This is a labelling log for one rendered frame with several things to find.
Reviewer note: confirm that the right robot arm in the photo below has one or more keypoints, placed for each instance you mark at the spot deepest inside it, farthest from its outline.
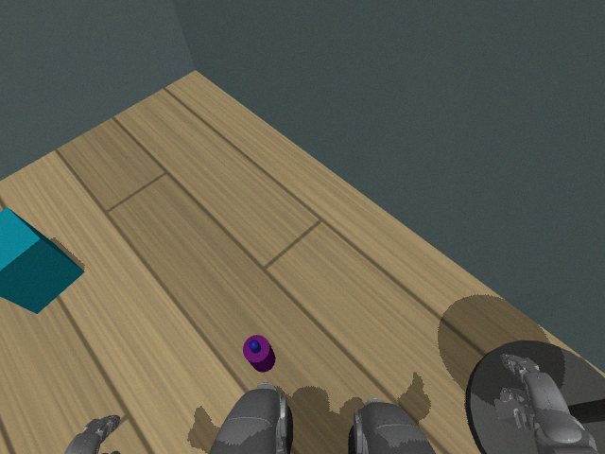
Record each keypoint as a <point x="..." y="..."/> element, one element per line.
<point x="558" y="432"/>

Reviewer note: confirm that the right robot hand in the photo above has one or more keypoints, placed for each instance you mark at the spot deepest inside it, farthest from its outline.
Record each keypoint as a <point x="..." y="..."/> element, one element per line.
<point x="517" y="407"/>

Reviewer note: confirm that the left robot hand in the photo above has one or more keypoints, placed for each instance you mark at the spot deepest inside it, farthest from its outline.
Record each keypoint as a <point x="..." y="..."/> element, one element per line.
<point x="93" y="436"/>

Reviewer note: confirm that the coat stand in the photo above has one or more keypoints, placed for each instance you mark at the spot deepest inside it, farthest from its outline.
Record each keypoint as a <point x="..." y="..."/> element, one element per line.
<point x="582" y="387"/>

